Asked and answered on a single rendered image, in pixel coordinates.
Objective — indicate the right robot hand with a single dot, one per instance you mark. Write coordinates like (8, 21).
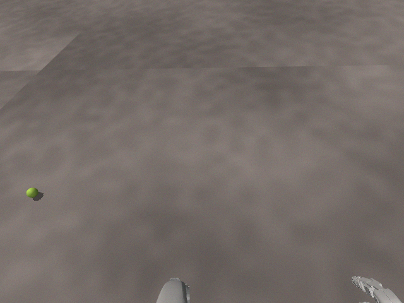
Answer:
(375, 290)

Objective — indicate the ball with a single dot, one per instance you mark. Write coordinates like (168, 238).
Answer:
(32, 192)

